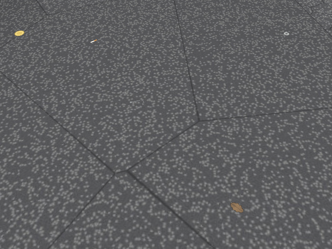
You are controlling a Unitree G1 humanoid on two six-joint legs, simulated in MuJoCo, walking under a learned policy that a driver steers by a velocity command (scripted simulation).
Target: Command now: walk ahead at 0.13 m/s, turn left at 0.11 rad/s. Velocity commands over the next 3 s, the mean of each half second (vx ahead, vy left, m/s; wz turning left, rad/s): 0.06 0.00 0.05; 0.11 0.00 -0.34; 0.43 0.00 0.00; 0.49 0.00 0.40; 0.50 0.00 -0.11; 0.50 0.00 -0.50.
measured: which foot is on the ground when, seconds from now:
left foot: up 0.00-0.28, down 0.30-0.88, up 0.90-1.00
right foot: down 0.00-0.64, up 0.66-0.88, down 0.90-1.00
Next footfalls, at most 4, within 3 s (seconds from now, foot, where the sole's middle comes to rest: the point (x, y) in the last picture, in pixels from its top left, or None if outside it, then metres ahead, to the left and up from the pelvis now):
0.30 left None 0.15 0.15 -0.77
0.90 right None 0.12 -0.10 -0.77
1.42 left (179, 241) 0.52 -0.03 -0.77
1.86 right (229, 183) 0.77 -0.28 -0.77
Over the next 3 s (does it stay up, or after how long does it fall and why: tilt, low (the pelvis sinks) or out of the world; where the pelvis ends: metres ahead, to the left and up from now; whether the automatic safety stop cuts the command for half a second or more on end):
stays up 1.18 -0.21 -0.01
